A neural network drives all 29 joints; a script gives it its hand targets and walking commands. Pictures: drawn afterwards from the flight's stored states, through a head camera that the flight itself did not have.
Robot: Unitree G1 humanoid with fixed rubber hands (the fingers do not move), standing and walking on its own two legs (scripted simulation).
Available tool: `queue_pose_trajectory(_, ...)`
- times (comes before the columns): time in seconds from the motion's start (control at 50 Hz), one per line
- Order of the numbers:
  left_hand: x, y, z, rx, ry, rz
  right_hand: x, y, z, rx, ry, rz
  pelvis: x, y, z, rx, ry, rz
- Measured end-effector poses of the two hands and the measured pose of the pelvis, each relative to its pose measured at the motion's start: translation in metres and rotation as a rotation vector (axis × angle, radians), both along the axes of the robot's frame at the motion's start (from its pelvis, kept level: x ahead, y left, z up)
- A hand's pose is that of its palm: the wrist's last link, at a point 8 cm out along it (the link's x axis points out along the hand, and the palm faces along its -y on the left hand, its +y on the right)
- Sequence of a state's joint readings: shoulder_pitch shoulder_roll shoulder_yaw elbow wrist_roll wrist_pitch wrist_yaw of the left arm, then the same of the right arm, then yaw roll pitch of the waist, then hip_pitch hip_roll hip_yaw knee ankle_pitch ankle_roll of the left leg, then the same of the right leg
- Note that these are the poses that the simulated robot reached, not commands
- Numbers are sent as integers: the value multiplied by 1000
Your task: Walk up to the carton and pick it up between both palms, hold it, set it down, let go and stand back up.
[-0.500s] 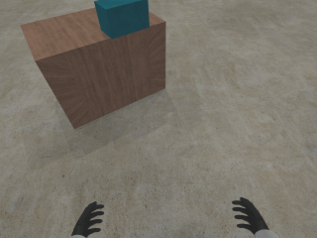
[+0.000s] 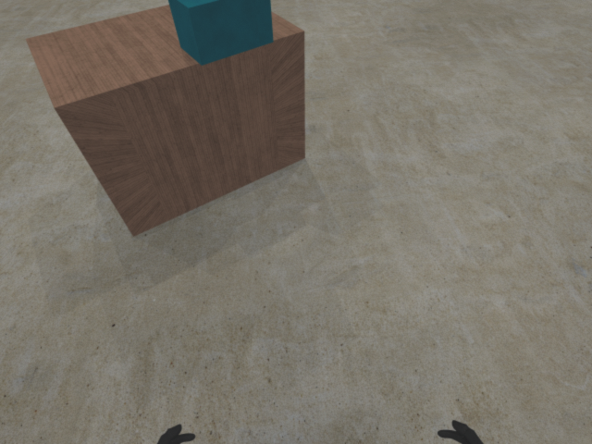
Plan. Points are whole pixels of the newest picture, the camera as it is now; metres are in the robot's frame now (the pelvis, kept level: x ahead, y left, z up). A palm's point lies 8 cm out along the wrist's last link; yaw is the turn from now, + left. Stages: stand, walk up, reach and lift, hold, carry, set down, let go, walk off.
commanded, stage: stand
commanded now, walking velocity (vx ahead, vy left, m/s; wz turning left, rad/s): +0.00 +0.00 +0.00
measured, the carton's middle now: (222, 18) +1.44 +0.26 -0.03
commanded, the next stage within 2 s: walk up in 1.88 s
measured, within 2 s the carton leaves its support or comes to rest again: neither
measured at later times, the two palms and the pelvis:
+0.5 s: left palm out of the picture +0.06 +0.23 -0.13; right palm out of the picture +0.05 -0.22 -0.13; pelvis +0.01 +0.00 +0.01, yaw +0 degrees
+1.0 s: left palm out of the picture +0.00 +0.20 -0.13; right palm out of the picture -0.01 -0.21 -0.13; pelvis +0.01 -0.01 +0.01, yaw +0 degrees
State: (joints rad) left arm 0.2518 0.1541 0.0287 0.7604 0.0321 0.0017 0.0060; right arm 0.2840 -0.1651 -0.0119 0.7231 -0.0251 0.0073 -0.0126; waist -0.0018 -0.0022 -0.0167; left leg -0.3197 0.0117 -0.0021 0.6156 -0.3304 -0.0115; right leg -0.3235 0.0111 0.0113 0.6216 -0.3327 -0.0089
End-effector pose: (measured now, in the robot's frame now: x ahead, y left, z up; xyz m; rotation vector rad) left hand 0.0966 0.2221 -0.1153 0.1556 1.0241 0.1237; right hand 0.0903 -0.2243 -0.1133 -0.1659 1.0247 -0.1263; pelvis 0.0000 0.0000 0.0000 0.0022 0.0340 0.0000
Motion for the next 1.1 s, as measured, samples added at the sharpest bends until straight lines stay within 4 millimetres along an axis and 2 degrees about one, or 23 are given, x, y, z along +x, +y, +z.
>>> queue_pose_trajectory(0.22,-7,0,-5,-7,50,33,-15,-1,-6,-4,73,-37,7,0,3,1,-4,1)
queue_pose_trajectory(0.38,-23,2,-10,-1,121,62,-25,-1,-10,-3,126,-65,13,2,5,0,-12,0)
queue_pose_trajectory(0.58,-53,3,-14,4,228,103,-50,1,-15,3,228,-87,14,0,9,3,-25,0)
queue_pose_trajectory(0.76,-78,-6,-16,-7,308,113,-72,3,-19,24,301,-104,11,-4,12,2,-40,-1)
queue_pose_trajectory(1.1,-108,-24,-19,-36,379,119,-110,15,-22,56,402,-112,5,-7,15,1,-61,0)
